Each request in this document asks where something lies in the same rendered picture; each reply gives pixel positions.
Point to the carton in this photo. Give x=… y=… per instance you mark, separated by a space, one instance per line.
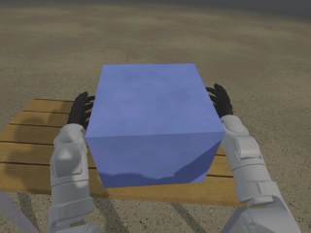
x=152 y=124

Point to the robot left upper arm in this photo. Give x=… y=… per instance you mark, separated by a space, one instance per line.
x=85 y=228

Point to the left robot forearm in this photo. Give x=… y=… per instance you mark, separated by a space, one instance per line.
x=71 y=201

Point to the robot left hand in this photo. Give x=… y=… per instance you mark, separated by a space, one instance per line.
x=78 y=113

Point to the right robot forearm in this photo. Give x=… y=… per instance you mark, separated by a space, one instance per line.
x=254 y=186

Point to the table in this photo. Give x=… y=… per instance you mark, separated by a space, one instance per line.
x=26 y=149

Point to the robot right hand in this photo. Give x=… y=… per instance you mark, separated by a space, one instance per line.
x=222 y=102

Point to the robot right upper arm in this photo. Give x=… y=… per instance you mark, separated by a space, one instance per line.
x=267 y=220

